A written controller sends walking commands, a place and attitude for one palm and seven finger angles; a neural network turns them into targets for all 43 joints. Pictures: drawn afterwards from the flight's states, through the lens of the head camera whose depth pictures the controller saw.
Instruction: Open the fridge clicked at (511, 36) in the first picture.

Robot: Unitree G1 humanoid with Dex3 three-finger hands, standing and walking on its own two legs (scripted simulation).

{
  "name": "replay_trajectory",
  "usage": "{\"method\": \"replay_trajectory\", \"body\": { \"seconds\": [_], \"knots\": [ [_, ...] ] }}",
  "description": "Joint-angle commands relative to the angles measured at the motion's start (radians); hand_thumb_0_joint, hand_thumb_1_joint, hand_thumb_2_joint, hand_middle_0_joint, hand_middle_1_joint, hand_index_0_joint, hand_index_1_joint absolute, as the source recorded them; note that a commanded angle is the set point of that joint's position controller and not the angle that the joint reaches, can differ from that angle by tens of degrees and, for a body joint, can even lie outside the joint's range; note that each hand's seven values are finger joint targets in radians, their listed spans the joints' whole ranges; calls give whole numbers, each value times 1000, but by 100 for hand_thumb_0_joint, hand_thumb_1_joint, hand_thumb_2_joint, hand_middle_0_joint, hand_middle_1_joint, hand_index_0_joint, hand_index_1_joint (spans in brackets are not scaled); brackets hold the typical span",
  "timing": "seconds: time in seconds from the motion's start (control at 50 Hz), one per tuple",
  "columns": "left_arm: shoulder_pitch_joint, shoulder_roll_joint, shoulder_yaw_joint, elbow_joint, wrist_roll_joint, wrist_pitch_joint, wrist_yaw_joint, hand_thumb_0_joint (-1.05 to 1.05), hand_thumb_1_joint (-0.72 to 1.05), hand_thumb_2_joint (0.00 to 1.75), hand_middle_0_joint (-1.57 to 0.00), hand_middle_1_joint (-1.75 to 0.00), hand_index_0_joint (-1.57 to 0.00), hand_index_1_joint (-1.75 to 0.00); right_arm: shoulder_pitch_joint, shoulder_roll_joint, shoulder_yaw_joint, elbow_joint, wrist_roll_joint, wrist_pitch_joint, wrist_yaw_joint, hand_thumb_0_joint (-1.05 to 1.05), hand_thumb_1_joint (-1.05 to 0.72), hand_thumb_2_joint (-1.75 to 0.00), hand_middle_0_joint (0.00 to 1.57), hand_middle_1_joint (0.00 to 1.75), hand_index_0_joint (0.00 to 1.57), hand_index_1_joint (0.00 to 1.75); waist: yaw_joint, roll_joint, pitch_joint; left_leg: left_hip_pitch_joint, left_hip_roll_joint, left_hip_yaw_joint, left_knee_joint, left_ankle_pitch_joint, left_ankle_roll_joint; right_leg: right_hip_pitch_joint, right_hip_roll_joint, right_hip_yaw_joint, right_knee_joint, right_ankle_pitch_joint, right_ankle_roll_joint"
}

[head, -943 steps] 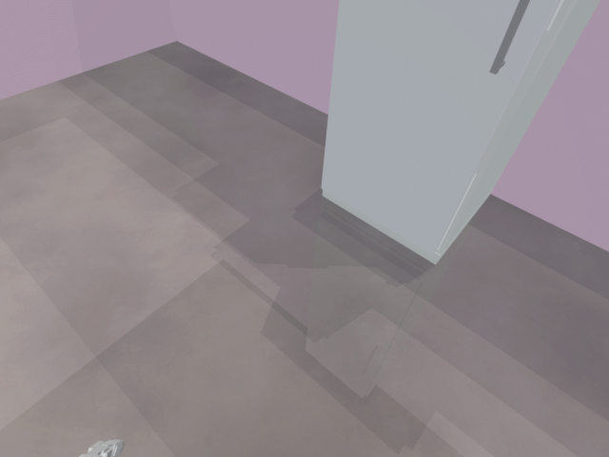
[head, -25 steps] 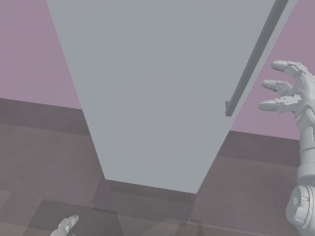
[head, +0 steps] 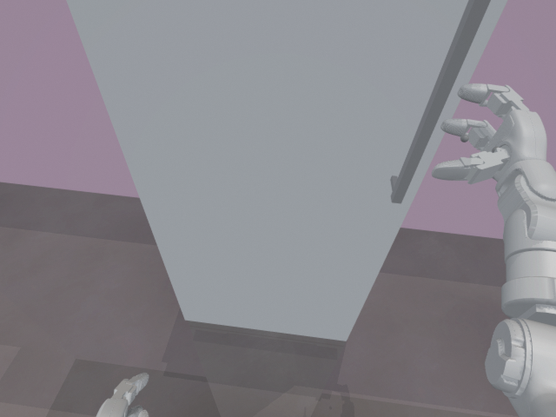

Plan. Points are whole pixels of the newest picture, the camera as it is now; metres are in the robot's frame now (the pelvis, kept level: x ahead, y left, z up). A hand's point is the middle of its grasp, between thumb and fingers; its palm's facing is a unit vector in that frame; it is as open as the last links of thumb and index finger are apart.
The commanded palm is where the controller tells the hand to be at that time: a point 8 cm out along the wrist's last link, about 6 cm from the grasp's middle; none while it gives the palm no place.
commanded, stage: move the hooked fingers beside the handle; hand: right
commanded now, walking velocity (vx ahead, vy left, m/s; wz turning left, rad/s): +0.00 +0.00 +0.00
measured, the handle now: (431, 99) +0.50 -0.17 +0.24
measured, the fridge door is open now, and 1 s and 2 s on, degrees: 0 0 0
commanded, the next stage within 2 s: feel for the door with the fingertips in 1.12 s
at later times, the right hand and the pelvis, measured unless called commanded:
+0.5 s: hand (461, 151) +0.43 -0.21 +0.20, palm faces +0.10 +1.00 -0.02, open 14.0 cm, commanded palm +0.40 -0.26 +0.22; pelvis -0.01 +0.01 +0.00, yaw -1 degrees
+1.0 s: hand (471, 146) +0.42 -0.21 +0.23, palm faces +0.06 +1.00 +0.01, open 14.0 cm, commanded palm +0.40 -0.26 +0.21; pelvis +0.00 +0.01 +0.00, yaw -1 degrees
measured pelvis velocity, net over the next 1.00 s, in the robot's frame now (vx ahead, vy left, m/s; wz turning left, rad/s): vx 0.00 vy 0.01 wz -0.01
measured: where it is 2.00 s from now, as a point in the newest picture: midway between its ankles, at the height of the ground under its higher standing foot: outside the picture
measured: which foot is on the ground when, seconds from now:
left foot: down 0.00-1.00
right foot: down 0.00-1.00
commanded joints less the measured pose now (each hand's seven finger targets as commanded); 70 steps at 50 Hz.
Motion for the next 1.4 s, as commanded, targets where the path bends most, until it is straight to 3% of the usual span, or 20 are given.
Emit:
{"method": "replay_trajectory", "body": {
  "seconds": [0.0,0.06,0.12,0.2,0.24,0.34,0.4,0.5,0.56,0.6,0.68,0.82,0.84,0.94,1.0,1.14,1.18,1.28,1.3,1.38],
  "knots": [
    [-46,152,52,-121,-13,-23,9,0,90,90,-20,-30,-20,-30,-415,-267,-44,-93,-6,8,3,0,50,-30,30,120,30,120,-11,-4,-195,-9,-12,-41,-38,299,25,125,-12,104,-40,262,-6],
    [-40,157,58,-132,-12,-15,9,0,90,90,-20,-30,-20,-30,-423,-287,-49,-93,-9,26,6,0,50,-30,30,120,30,120,-4,30,-215,-1,-8,-48,-43,301,19,116,-10,94,-31,239,-14],
    [-39,154,64,-148,-11,-19,14,0,90,90,-20,-30,-20,-30,-476,-314,-62,-206,12,-32,15,0,50,-30,30,120,30,120,5,56,-300,39,-11,-58,-40,328,14,155,-11,89,-18,263,-22],
    [-46,147,62,-143,-7,-45,15,0,90,90,-20,-30,-20,-30,-608,-296,-42,-374,22,-107,25,0,50,-30,30,120,30,120,17,-77,-410,28,-19,-62,-27,368,20,281,-11,106,1,340,-17],
    [-47,148,60,-127,-8,-47,15,0,90,90,-20,-30,-20,-30,-585,-289,-42,-335,29,-97,26,0,50,-30,30,120,30,120,21,-84,-371,15,-21,-59,-32,360,20,262,-8,103,7,328,-17],
    [-37,165,56,-101,-18,-27,18,0,90,90,-20,-30,-20,-30,-425,-288,-46,-4,13,31,27,0,50,-30,30,120,30,120,13,32,-137,-49,-7,-51,-59,227,11,70,-2,93,-29,145,-18],
    [-26,164,58,-116,-16,-18,16,0,90,90,-20,-30,-20,-30,-471,-284,-18,-9,-8,27,23,0,50,-30,30,120,30,120,20,28,-176,-46,-1,-55,-50,232,12,74,-1,96,-21,157,-19],
    [-41,151,62,-154,-6,-37,14,0,90,90,-20,-30,-20,-30,-588,-350,-78,-283,19,-126,25,0,50,-30,30,120,30,120,4,-1,-428,85,-9,-78,-13,386,12,201,1,93,6,293,-27],
    [-38,150,58,-134,-7,-39,15,0,90,90,-20,-30,-20,-30,-575,-373,-104,-256,25,-136,34,0,50,-30,30,120,30,120,6,-5,-401,81,-12,-75,-12,398,11,194,-3,93,8,297,-28],
    [-44,150,55,-123,-14,-37,16,0,90,90,-20,-30,-20,-30,-530,-320,-63,-181,17,-90,39,0,50,-30,30,120,30,120,11,-48,-305,21,-12,-64,-28,351,14,172,-2,88,-4,260,-23],
    [-35,163,56,-125,-19,-17,13,0,90,90,-20,-30,-20,-30,-389,-310,-53,-31,2,11,44,0,50,-30,30,120,30,120,1,18,-177,-11,-5,-53,-38,310,12,74,-3,84,-17,206,-20],
    [-55,150,64,-164,-13,-32,13,0,90,90,-20,-30,-20,-30,-520,-277,-26,-329,48,-83,48,0,50,-30,30,120,30,120,16,27,-351,27,-16,-60,-23,363,13,205,-10,96,9,301,-28],
    [-53,154,65,-155,-10,-34,13,0,90,90,-20,-30,-20,-30,-536,-338,-83,-361,47,-96,41,0,50,-30,30,120,30,120,5,8,-383,40,-19,-65,-19,378,15,223,-9,102,11,314,-26],
    [-72,148,53,-127,-15,-35,15,0,90,90,-20,-30,-20,-30,-514,-261,-24,-268,25,-45,14,0,50,-30,30,120,30,120,16,-63,-253,-33,-19,-50,-38,284,20,190,-9,105,-9,253,-15],
    [-57,153,52,-112,-13,-23,16,0,90,90,-20,-30,-20,-30,-460,-256,-23,-129,7,20,1,0,50,-30,30,120,30,120,12,-26,-184,-57,-15,-42,-53,215,21,128,-8,114,-33,181,-10],
    [-66,147,57,-149,-9,-27,14,0,90,90,-20,-30,-20,-30,-492,-270,-41,-262,29,-48,10,0,50,-30,30,120,30,120,1,35,-325,19,-16,-52,-30,324,20,196,-12,110,-9,285,-18],
    [-67,146,55,-145,-7,-29,16,0,90,90,-20,-30,-20,-30,-536,-291,-53,-289,27,-70,8,0,50,-30,30,120,30,120,5,14,-334,23,-17,-54,-32,311,20,204,-11,112,-16,274,-16],
    [-71,143,50,-122,-12,-33,15,0,90,90,-20,-30,-20,-30,-518,-216,2,-213,17,-32,-3,0,50,-30,30,120,30,120,11,-41,-232,-36,-17,-46,-47,243,24,174,-12,115,-28,221,-10],
    [-74,142,51,-124,-12,-35,13,0,90,90,-20,-30,-20,-30,-533,-178,34,-227,14,-22,-4,0,50,-30,30,120,30,120,15,-74,-241,-51,-16,-45,-46,235,26,191,-12,119,-29,224,-7],
    [-74,140,55,-128,-9,-35,6,0,90,90,-20,-30,-20,-30,-516,-155,39,-260,15,-1,-23,0,50,-30,30,120,30,120,9,-43,-284,-27,-19,-38,-40,259,29,207,-12,125,-25,262,-3]
  ]
}}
